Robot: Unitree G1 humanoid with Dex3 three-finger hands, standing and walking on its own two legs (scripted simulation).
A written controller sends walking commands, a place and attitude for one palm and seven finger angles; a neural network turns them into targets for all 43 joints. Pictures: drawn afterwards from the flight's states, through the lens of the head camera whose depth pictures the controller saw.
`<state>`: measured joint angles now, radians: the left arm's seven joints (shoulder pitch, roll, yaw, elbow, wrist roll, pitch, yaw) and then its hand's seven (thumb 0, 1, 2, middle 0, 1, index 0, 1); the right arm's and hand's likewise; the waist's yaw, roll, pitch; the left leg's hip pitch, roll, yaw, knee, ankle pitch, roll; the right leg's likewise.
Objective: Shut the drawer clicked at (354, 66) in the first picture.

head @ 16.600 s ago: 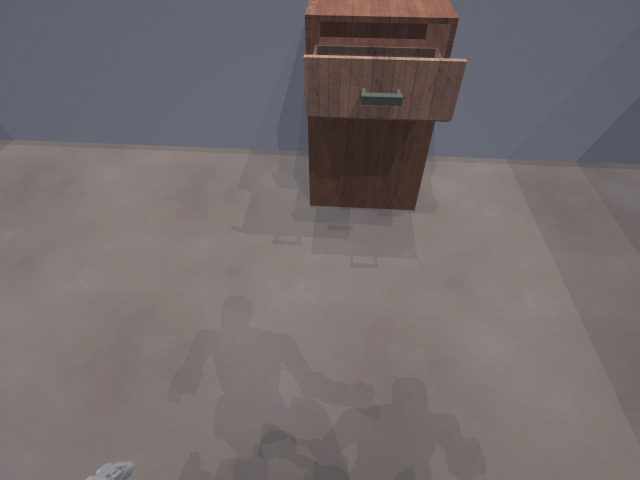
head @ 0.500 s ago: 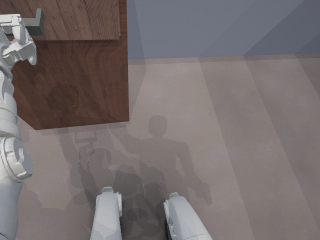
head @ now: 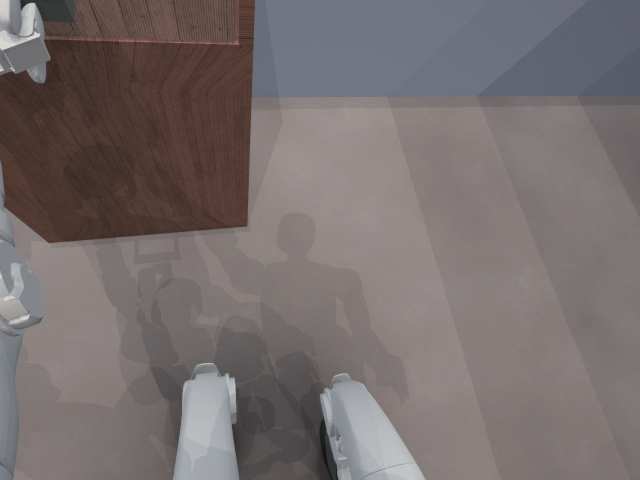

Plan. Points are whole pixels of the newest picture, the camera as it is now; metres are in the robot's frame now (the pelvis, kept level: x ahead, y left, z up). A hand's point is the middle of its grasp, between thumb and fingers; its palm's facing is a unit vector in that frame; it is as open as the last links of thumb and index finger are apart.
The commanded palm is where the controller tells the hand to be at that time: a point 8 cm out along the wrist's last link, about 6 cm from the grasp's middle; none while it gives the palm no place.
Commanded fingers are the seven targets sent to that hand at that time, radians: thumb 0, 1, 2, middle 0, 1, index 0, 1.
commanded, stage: pull the fist back off the drawer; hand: left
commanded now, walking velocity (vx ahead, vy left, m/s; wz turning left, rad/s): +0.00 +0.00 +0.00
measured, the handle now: out of the picture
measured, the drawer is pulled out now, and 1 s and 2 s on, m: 0.00 0.00 0.00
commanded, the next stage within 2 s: draw the hand back to the body in 0.72 s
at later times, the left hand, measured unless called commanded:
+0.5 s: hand (43, 38) +0.56 +0.25 +0.11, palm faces +0.10 -0.99 -0.03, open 3.4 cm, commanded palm +0.54 +0.26 +0.11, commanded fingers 0.00 0.90 0.90 -1.40 -1.60 -1.40 -1.60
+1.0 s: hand (15, 68) +0.50 +0.25 +0.13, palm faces +0.06 -1.00 -0.04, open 3.3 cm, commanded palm +0.46 +0.28 +0.14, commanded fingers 0.00 0.90 0.90 -1.40 -1.60 -1.40 -1.60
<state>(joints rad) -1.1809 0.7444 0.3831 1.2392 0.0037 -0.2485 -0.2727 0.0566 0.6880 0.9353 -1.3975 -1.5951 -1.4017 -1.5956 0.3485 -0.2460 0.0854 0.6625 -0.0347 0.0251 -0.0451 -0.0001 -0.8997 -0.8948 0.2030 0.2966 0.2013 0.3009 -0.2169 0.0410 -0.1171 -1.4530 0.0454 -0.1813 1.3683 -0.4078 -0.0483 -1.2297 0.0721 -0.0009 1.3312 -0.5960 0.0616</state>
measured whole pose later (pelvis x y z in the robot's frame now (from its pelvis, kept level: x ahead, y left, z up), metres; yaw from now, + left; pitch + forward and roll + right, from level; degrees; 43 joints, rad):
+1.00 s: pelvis +0.04 +0.00 +0.05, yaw +0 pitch +22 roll -5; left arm -0.64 0.50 0.45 0.78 -0.16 -0.26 -0.33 0.02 0.90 0.90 -1.39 -1.60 -1.40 -1.60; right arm 0.35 -0.25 0.00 0.60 0.02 0.09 -0.01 0.00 -0.90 -0.90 0.20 0.30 0.20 0.30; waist -0.12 0.05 -0.14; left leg -1.16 0.07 -0.11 1.21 -0.44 -0.04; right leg -0.95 0.06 0.05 1.16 -0.59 0.06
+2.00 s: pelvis +0.08 -0.02 +0.14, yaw +4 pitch -3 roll +0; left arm 0.50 0.34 0.30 -0.44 -0.08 -0.08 0.08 0.01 0.89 0.90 -1.40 -1.59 -1.41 -1.59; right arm 0.20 -0.22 0.03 0.57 0.01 -0.07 -0.11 0.01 -0.90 -0.90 0.20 0.30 0.20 0.30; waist 0.06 0.06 -0.02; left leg -0.25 0.04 -0.06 0.54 -0.24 -0.05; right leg -0.07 -0.02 0.06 0.49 -0.37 0.04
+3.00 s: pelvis -0.02 +0.01 +0.14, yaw +5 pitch -2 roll -3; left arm 0.61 0.40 0.38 -0.52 -0.04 -0.27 0.13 0.01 0.89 0.90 -1.40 -1.59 -1.41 -1.59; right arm 0.19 -0.21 -0.01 0.53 0.01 -0.03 -0.08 0.01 -0.90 -0.90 0.20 0.30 0.20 0.30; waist -0.01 0.07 0.06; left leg -0.40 0.03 -0.07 0.48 -0.08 -0.01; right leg -0.22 0.00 0.07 0.48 -0.24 0.06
